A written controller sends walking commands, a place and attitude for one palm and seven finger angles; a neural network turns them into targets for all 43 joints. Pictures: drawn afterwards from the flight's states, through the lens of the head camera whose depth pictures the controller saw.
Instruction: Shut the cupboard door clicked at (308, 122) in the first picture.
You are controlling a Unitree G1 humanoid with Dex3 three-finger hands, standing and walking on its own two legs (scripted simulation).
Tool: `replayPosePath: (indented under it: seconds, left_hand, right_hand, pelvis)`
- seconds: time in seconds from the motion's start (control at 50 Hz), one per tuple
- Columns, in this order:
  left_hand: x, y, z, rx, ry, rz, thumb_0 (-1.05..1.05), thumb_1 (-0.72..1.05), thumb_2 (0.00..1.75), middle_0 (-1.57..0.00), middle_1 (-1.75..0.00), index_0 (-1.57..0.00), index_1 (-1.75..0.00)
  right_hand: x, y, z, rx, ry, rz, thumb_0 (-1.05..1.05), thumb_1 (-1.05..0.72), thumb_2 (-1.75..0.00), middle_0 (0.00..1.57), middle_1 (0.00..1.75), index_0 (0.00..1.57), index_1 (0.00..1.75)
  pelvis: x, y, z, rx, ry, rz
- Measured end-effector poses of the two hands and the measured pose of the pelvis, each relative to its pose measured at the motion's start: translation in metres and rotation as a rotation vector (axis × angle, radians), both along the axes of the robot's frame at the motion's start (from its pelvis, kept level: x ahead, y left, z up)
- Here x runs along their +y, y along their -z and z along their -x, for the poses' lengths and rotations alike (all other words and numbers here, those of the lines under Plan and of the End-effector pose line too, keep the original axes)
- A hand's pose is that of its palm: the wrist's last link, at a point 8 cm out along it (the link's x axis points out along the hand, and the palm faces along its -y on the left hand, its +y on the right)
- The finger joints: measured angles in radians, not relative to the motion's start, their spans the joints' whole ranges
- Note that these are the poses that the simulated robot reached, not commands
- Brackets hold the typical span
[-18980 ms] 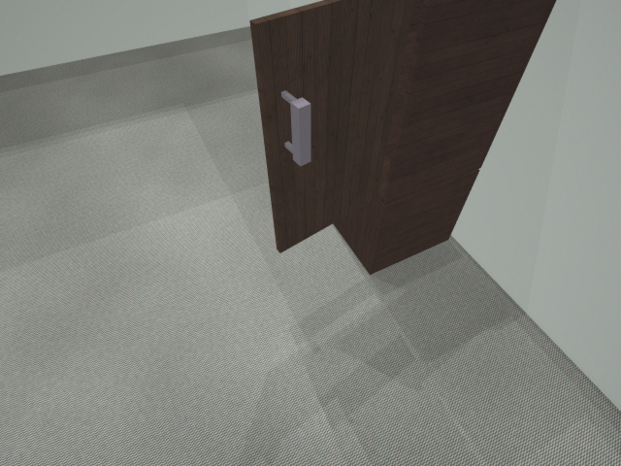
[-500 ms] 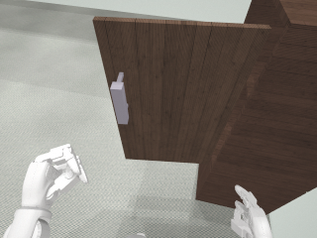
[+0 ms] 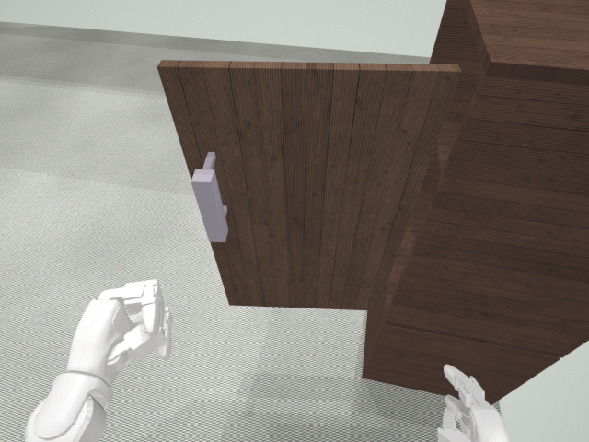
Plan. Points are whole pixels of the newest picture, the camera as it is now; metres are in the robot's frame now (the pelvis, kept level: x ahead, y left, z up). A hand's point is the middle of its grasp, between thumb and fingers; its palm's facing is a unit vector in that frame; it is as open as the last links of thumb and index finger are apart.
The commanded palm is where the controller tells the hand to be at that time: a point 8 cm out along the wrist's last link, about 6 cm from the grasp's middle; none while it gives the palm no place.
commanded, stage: raise the hand and make a fist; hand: left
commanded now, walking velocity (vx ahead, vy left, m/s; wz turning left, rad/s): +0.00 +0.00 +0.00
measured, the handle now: (214, 197) +0.44 +0.16 +0.09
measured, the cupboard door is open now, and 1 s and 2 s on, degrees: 99 99 99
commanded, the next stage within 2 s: bring the fist close to the handle in 0.18 s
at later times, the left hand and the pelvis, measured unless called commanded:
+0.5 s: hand (166, 306) +0.25 +0.17 +0.11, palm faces +0.06 -1.00 -0.04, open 3.1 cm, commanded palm +0.22 +0.22 +0.10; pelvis +0.00 -0.02 +0.00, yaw +1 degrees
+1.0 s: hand (221, 273) +0.31 +0.12 +0.09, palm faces -0.04 -1.00 -0.03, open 3.1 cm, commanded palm +0.29 +0.18 +0.10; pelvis +0.01 -0.01 +0.00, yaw +0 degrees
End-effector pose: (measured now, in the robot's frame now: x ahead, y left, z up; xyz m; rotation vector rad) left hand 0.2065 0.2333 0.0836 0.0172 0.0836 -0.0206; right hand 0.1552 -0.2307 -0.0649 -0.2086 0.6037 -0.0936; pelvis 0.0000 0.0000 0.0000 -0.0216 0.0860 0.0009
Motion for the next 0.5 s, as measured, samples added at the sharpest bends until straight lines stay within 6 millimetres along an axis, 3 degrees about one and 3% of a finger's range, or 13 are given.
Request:
replayPosePath:
  seconds: [0.18,0.34,0.5]
  left_hand:
    - [0.004,-0.028,0.000,-0.179,-0.092,-0.047,0.02,0.90,0.90,-1.30,-1.50,-1.30,-1.50]
    - [-0.014,-0.006,0.002,-0.024,-0.006,-0.022,0.02,0.90,0.90,-1.30,-1.50,-1.30,-1.50]
    - [-0.010,-0.025,-0.015,-0.174,-0.075,-0.031,0.02,0.90,0.90,-1.30,-1.50,-1.30,-1.50]
  right_hand:
    - [-0.009,0.000,-0.008,-0.013,-0.024,0.006,0.02,-0.90,-0.90,0.20,0.30,0.20,0.30]
    - [-0.009,0.000,-0.013,-0.032,-0.013,-0.019,0.02,-0.90,-0.90,0.20,0.30,0.21,0.30]
    - [-0.009,0.004,-0.014,-0.012,-0.031,-0.012,0.01,-0.90,-0.90,0.20,0.30,0.21,0.30]
  pelvis:
    - [-0.010,0.002,0.000,-0.002,-0.008,-0.004]
    - [-0.013,0.000,-0.002,-0.002,-0.003,-0.010]
    - [-0.016,0.002,0.000,0.001,-0.013,-0.009]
